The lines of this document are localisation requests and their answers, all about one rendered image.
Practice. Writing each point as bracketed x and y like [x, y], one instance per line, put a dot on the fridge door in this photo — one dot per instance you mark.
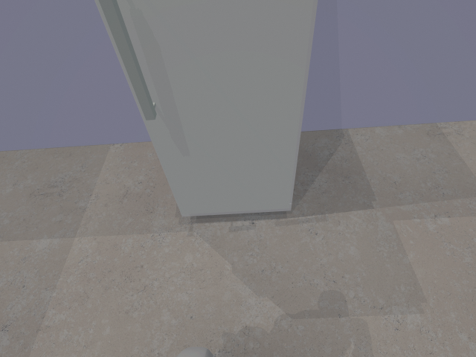
[227, 80]

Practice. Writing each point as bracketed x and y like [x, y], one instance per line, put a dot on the handle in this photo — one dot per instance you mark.
[120, 34]

